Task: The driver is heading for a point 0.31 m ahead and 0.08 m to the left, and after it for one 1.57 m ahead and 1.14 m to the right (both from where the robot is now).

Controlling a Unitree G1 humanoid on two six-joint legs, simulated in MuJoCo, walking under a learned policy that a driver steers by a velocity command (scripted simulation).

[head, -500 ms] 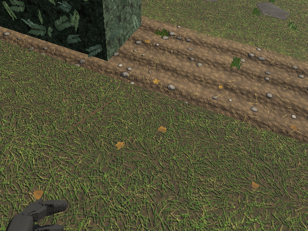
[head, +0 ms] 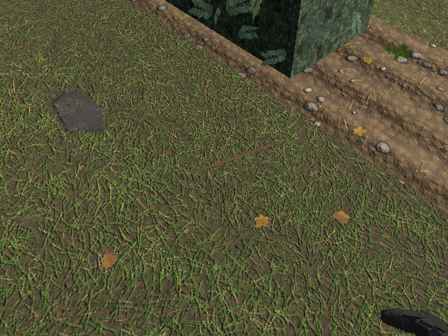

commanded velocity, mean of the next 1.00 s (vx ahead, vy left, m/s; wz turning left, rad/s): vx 0.30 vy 0.00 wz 0.12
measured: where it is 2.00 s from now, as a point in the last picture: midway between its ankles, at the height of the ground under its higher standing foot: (284, 240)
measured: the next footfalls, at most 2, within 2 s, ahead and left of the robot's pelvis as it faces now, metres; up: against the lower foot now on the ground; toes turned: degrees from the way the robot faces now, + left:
left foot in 0.08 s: +0.19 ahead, +0.07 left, +0.00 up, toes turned +2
right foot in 0.48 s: +0.21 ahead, -0.16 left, +0.00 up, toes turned +20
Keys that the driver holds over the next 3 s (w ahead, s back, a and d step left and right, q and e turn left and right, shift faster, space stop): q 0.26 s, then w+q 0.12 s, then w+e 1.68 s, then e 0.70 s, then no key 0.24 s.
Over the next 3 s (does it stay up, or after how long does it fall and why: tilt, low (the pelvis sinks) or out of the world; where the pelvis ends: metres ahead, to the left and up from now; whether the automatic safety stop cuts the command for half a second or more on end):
stays up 1.01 -0.32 -0.16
